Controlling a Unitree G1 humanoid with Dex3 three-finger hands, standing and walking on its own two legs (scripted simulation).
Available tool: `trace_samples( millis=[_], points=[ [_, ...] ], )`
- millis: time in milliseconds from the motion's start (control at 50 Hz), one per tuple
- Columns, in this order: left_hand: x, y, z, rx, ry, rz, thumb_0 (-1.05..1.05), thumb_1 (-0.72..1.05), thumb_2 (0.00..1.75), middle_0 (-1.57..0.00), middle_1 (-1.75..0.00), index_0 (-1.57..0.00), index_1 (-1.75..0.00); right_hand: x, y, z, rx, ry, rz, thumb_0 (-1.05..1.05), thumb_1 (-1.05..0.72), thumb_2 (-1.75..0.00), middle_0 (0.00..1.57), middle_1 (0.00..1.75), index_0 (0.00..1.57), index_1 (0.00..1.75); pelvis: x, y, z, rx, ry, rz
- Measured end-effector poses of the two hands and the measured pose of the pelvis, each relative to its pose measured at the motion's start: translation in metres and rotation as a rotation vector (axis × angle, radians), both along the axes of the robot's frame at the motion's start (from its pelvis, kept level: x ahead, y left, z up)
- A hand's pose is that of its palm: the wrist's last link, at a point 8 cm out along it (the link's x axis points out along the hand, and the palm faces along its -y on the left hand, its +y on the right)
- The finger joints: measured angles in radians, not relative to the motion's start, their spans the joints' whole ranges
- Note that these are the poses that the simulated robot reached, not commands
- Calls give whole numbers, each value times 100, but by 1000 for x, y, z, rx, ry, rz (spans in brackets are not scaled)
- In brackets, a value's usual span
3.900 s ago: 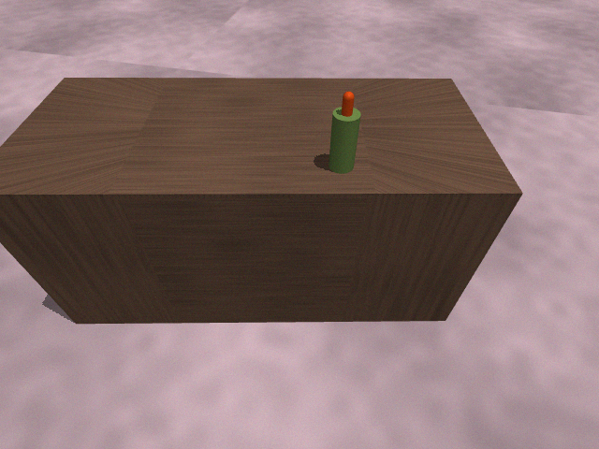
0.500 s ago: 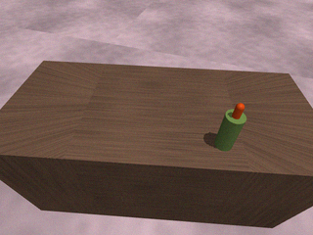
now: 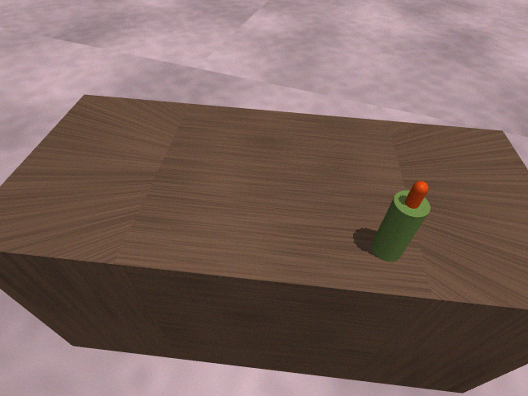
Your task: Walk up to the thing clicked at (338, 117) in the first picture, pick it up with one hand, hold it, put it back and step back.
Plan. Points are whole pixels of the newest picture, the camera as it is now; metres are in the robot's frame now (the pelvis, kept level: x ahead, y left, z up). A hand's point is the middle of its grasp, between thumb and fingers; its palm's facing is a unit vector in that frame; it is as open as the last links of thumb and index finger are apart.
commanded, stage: walk up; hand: right
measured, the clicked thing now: (402, 219) +0.46 -0.24 -0.02
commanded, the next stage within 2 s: stand in 0.24 s
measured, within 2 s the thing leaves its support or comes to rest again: neither
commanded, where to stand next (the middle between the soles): +0.06 -0.01 m, yaw -3 degrees
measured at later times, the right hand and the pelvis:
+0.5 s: hand out of the picture +0.09 -0.26 -0.15, palm faces -0.03 +0.94 -0.34, open 7.4 cm; pelvis +0.01 +0.00 +0.00, yaw -1 degrees
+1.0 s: hand out of the picture +0.08 -0.26 -0.15, palm faces +0.00 +0.94 -0.34, open 7.4 cm; pelvis +0.01 +0.00 +0.00, yaw -2 degrees
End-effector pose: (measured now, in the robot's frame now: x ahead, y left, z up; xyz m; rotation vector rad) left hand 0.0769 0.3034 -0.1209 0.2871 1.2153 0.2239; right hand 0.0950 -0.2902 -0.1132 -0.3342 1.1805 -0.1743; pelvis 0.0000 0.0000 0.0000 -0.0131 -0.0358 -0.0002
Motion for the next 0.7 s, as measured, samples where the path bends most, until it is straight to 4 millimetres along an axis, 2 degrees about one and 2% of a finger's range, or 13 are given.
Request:
trace_samples(
  millis=[380,700],
  points=[
    [-19,-6,1,9,48,3,1,90,90,-20,-30,-21,-30,-3,-6,-4,7,16,-4,0,-91,-90,20,30,20,30,4,-5,1,5,-1,-5],
    [-4,-10,2,5,37,-42,1,90,90,-20,-30,-21,-30,-20,-11,-2,0,39,-45,0,-91,-90,20,30,20,30,7,-4,3,9,-3,-26]
  ],
)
